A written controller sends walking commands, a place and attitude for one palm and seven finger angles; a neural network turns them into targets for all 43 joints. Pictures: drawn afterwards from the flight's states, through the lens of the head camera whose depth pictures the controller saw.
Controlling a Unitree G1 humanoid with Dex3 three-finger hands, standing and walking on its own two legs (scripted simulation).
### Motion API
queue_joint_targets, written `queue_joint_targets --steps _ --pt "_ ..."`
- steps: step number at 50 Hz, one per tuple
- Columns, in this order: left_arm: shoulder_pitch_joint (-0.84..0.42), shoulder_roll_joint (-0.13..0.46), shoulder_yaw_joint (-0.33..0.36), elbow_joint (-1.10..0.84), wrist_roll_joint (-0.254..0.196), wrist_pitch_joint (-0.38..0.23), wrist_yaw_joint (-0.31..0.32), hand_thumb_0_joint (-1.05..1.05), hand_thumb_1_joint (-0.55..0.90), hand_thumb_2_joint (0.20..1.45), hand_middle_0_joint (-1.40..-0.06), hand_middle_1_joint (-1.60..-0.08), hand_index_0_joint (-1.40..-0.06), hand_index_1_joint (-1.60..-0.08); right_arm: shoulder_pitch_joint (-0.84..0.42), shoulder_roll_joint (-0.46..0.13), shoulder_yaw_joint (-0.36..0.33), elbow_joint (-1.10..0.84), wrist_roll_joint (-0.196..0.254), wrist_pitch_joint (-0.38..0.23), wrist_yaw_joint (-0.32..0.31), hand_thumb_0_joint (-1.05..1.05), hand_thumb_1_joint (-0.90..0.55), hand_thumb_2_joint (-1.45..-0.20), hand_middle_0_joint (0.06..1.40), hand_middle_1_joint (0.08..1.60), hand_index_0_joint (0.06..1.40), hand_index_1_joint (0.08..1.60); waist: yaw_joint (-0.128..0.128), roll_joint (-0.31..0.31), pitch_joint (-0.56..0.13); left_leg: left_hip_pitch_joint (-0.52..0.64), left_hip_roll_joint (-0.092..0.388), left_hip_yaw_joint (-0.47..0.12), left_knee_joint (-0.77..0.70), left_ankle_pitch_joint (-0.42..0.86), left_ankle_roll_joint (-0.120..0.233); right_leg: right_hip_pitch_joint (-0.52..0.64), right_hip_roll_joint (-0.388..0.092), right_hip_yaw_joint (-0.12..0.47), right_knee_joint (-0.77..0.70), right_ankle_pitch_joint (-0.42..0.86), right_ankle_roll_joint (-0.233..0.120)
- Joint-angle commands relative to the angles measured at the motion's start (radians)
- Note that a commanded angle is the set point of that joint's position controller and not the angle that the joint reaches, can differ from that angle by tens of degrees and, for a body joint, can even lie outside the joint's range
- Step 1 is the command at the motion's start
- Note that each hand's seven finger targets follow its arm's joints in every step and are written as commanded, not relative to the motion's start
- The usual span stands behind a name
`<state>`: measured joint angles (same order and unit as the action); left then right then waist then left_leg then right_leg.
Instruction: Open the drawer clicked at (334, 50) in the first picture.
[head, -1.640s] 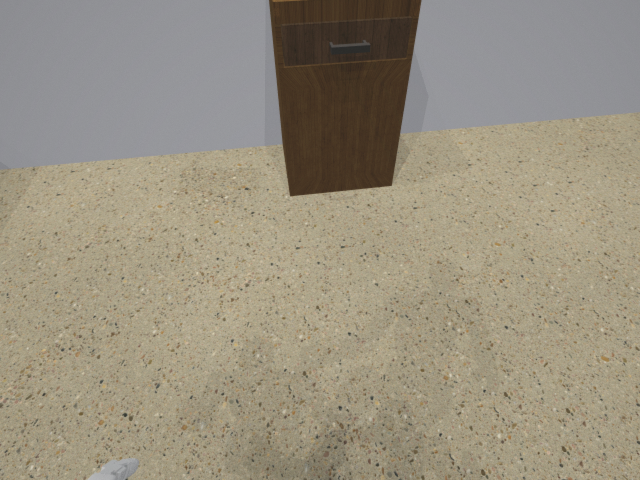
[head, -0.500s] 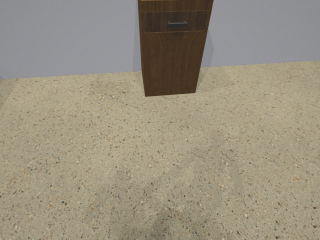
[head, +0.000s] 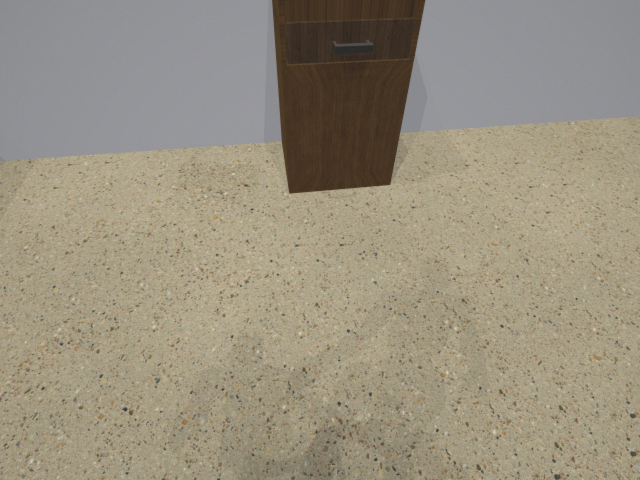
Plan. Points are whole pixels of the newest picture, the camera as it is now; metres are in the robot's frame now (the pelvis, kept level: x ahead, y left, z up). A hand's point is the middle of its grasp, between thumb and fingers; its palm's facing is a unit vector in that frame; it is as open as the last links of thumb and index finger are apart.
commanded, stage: walk to a spot facing it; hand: left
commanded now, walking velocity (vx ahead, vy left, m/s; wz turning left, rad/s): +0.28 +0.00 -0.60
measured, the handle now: (352, 45) +1.51 +0.00 -0.08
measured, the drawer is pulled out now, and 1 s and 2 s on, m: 0.00 0.00 0.00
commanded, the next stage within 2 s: none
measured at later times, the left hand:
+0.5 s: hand out of the picture +0.12 +0.11 -0.16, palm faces -0.17 -0.97 -0.20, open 7.4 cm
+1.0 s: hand (286, 299) +0.48 +0.11 -0.18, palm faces -0.39 -0.90 -0.17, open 7.4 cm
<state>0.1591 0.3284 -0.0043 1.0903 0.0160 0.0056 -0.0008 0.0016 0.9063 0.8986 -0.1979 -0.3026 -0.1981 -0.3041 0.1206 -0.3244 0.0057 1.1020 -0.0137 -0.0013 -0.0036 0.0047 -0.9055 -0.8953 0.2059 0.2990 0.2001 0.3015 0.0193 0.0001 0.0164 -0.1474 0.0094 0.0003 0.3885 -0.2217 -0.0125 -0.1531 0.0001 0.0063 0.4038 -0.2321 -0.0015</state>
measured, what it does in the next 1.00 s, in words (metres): walks ahead, turning right: left foot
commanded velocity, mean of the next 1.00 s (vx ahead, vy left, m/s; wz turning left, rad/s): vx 0.34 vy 0.00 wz -0.48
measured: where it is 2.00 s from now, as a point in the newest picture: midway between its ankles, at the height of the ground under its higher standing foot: (413, 341)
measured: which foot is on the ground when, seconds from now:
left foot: down 0.00-0.26, up 0.28-0.78, down 0.80-1.00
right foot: down 0.00-0.80, up 0.82-1.00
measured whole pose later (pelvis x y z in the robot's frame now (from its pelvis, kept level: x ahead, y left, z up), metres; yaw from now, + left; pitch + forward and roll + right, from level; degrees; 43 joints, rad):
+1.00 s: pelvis +0.37 -0.06 -0.01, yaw -29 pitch -1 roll -1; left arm 0.30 0.22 0.09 1.00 0.04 -0.01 -0.02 0.00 0.91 0.90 -0.19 -0.30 -0.19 -0.30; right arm 0.24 -0.16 -0.05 0.99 -0.01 -0.08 -0.02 -0.01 -0.93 -0.89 0.21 0.30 0.20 0.30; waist 0.04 -0.04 0.03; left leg -0.22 0.04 0.24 0.48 -0.25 0.08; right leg -0.54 -0.05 -0.02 1.28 -0.25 -0.01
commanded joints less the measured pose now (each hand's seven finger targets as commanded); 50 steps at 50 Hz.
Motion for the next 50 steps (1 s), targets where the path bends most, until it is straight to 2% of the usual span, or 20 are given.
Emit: queue_joint_targets --steps 1,4,6,8,11,12,13,14,15,18,24,33,37,38,39,40,41,44,47,50 --pt "0.043 0.106 0.03 -0.067 0.006 0.015 -0.008 0.0 0.9 0.9 -0.2 -0.3 -0.2 -0.3 0.058 -0.126 -0.034 -0.054 -0.01 -0.005 -0.009 0.0 -0.9 -0.9 0.2 0.3 0.2 0.3 -0.019 0.008 0.045 -0.029 0.128 -0.074 -0.057 -0.261 0.039 -0.148 -0.057 0.124 -0.03 -0.246 -0.033" --pt "0.059 0.079 0.043 -0.113 0.008 0.011 -0.023 0.0 0.9 0.9 -0.2 -0.3 -0.2 -0.3 0.106 -0.174 -0.062 -0.077 -0.009 -0.011 -0.013 0.0 -0.9 -0.9 0.2 0.3 0.2 0.3 -0.035 0.119 0.096 0.003 0.235 -0.191 -0.136 -0.404 0.104 -0.293 0.019 0.048 0.175 -0.253 -0.026" --pt "0.013 0.043 0.049 -0.155 0.007 0.002 -0.031 0.0 0.9 0.9 -0.2 -0.3 -0.2 -0.3 0.15 -0.184 -0.08 -0.084 -0.006 -0.029 -0.016 0.0 -0.9 -0.9 0.2 0.3 0.2 0.3 -0.059 0.187 0.097 0.098 0.356 -0.257 -0.185 -0.251 0.188 -0.421 -0.003 -0.019 0.388 -0.268 -0.007" --pt "-0.014 0.031 0.057 -0.184 0.006 -0.009 -0.039 0.0 0.9 0.9 -0.2 -0.3 -0.2 -0.3 0.17 -0.162 -0.082 -0.085 -0.008 -0.041 -0.018 0.0 -0.9 -0.9 0.2 0.3 0.2 0.3 -0.06 0.146 0.083 0.134 0.377 -0.206 -0.132 -0.041 0.202 -0.441 -0.052 -0.006 0.402 -0.3 -0.005" --pt "0.152 -0.012 0.068 -0.14 0.006 -0.018 -0.047 0.0 0.9 0.9 -0.2 -0.3 -0.2 -0.3 0.093 -0.132 -0.082 -0.103 -0.013 -0.043 -0.019 0.0 -0.9 -0.9 0.2 0.3 0.2 0.3 0.03 0.108 0.034 -0.033 0.289 0.015 0.075 0.045 0.105 -0.121 -0.034 -0.088 0.197 -0.15 -0.012" --pt "0.298 0.014 0.08 -0.093 0.01 -0.025 -0.043 0.0 0.9 0.9 -0.2 -0.3 -0.2 -0.3 0.07 -0.106 -0.078 -0.115 -0.008 -0.042 -0.014 0.0 -0.9 -0.9 0.2 0.3 0.2 0.3 0.097 -0.011 -0.02 -0.158 0.213 0.101 0.295 -0.026 0.056 0.088 -0.015 -0.074 0.076 -0.045 -0.021" --pt "0.424 0.152 0.108 -0.062 0.019 -0.043 -0.022 0.0 0.9 0.9 -0.2 -0.3 -0.2 -0.3 0.048 -0.02 -0.057 -0.162 0.004 -0.041 -0.004 0.0 -0.9 -0.9 0.2 0.3 0.2 0.3 0.139 -0.399 -0.032 -0.487 0.073 0.196 0.643 -0.311 -0.014 0.254 -0.274 0.373 -0.108 -0.12 -0.103" --pt "0.474 0.17 0.107 -0.058 -0.001 -0.043 -0.003 0.0 0.9 0.9 -0.2 -0.3 -0.2 -0.3 -0.032 -0.019 -0.051 -0.213 -0.003 -0.049 0.0 0.0 -0.9 -0.9 0.2 0.3 0.2 0.3 0.147 -0.373 -0.008 -0.595 0.04 0.085 0.792 -0.377 -0.011 0.225 -0.379 0.636 -0.209 -0.028 -0.171" --pt "0.421 0.145 0.106 -0.071 -0.006 -0.049 0.006 0.0 0.9 0.9 -0.2 -0.3 -0.2 -0.3 -0.027 -0.041 -0.063 -0.203 -0.001 -0.053 -0.001 0.0 -0.9 -0.9 0.2 0.3 0.2 0.3 0.112 -0.251 0.022 -0.599 0.094 0.009 0.82 -0.268 0.002 0.196 -0.364 0.572 -0.195 -0.041 -0.205" --pt "0.296 0.051 0.084 -0.111 0.002 -0.061 0.006 0.0 0.9 0.9 -0.2 -0.3 -0.2 -0.3 -0.013 -0.009 -0.069 -0.17 -0.009 -0.053 0.007 0.0 -0.9 -0.9 0.2 0.3 0.2 0.3 0.039 -0.03 0.08 -0.558 0.138 0.005 0.817 -0.103 -0.019 0.059 -0.298 0.427 -0.184 0.032 -0.208" --pt "0.363 0.003 0.076 -0.075 0.005 -0.088 0.011 0.0 0.9 0.9 -0.2 -0.3 -0.2 -0.3 0.012 0.05 -0.072 -0.176 -0.01 -0.034 0.016 0.0 -0.9 -0.9 0.2 0.3 0.2 0.3 0.006 -0.065 0.025 -0.603 0.115 0.038 0.755 0.029 -0.055 0.144 -0.194 0.238 -0.134 0.438 -0.158" --pt "0.415 -0.027 0.068 -0.045 0.014 -0.083 0.035 0.0 0.9 0.9 -0.2 -0.3 -0.2 -0.3 -0.209 0.09 -0.057 -0.283 -0.001 -0.05 0.03 0.0 -0.9 -0.9 0.2 0.3 0.2 0.3 0.058 -0.138 0.111 -0.561 0.071 0.1 0.442 0.064 -0.03 0.176 -0.171 0.247 -0.12 0.642 -0.161" --pt "0.34 0.018 0.083 -0.067 0.007 -0.087 0.039 0.0 0.9 0.9 -0.2 -0.3 -0.2 -0.3 0.026 0.051 -0.069 -0.22 -0.002 -0.069 0.007 0.0 -0.9 -0.9 0.2 0.3 0.2 0.3 -0.06 -0.13 -0.021 -0.133 -0.025 0.14 0.198 0.074 0.022 0.121 -0.137 0.206 0.108 0.913 -0.124" --pt "0.322 0.017 0.087 -0.066 0.003 -0.088 0.037 0.0 0.9 0.9 -0.2 -0.3 -0.2 -0.3 0.192 0.01 -0.079 -0.169 -0.006 -0.072 -0.004 0.0 -0.9 -0.9 0.2 0.3 0.2 0.3 -0.127 -0.104 -0.096 0.102 0.008 0.097 0.148 0.141 0.036 0.013 -0.116 0.191 0.282 0.792 -0.1" --pt "0.353 -0.025 0.089 -0.08 -0.012 -0.087 0.028 0.0 0.9 0.9 -0.2 -0.3 -0.2 -0.3 0.336 -0.085 -0.101 -0.137 -0.02 -0.074 -0.016 0.0 -0.9 -0.9 0.2 0.3 0.2 0.3 -0.166 0.051 -0.227 0.362 0.206 -0.112 0.157 0.201 0.094 -0.168 -0.02 0.123 0.535 0.431 -0.067" --pt "0.41 -0.081 0.081 -0.091 -0.023 -0.086 0.013 0.0 0.9 0.9 -0.2 -0.3 -0.2 -0.3 0.404 -0.164 -0.116 -0.121 -0.022 -0.075 -0.015 0.0 -0.9 -0.9 0.2 0.3 0.2 0.3 -0.134 0.289 -0.318 0.479 0.503 -0.496 0.027 0.243 0.205 -0.372 0.096 0.033 0.898 -0.315 -0.036" --pt "0.346 -0.054 0.081 -0.102 -0.013 -0.083 0.016 0.0 0.9 0.9 -0.2 -0.3 -0.2 -0.3 0.341 -0.126 -0.103 -0.134 -0.006 -0.066 -0.013 0.0 -0.9 -0.9 0.2 0.3 0.2 0.3 -0.114 0.17 -0.23 0.321 0.528 -0.55 -0.084 0.084 0.241 -0.406 0.032 0.09 1.015 -0.315 -0.052" --pt "0.234 -0.081 0.085 -0.113 0.014 -0.052 -0.015 0.0 0.9 0.9 -0.2 -0.3 -0.2 -0.3 0.157 0.042 -0.062 -0.162 -0.007 -0.084 -0.015 0.0 -0.9 -0.9 0.2 0.3 0.2 0.3 -0.024 0.093 0.063 -0.085 0.386 -0.252 -0.184 -0.1 0.144 -0.422 -0.087 0.05 0.984 -0.095 -0.028" --pt "0.287 -0.133 0.083 -0.098 0.02 -0.006 -0.023 0.0 0.9 0.9 -0.2 -0.3 -0.2 -0.3 0.158 0.078 -0.056 -0.141 -0.007 -0.1 -0.019 0.0 -0.9 -0.9 0.2 0.3 0.2 0.3 0.03 0.1 0.061 -0.182 0.304 -0.012 -0.2 -0.009 0.088 -0.37 -0.097 0.021 0.905 -0.007 -0.011" --pt "0.237 -0.13 0.093 -0.116 0.025 0.01 -0.027 0.0 0.9 0.9 -0.2 -0.3 -0.2 -0.3 0.21 0.086 -0.062 -0.124 -0.003 -0.11 -0.022 0.0 -0.9 -0.9 0.2 0.3 0.2 0.3 0.027 0.089 0.057 -0.123 0.286 0.057 -0.221 0.081 0.067 -0.462 -0.111 0.017 0.876 0.099 0.007"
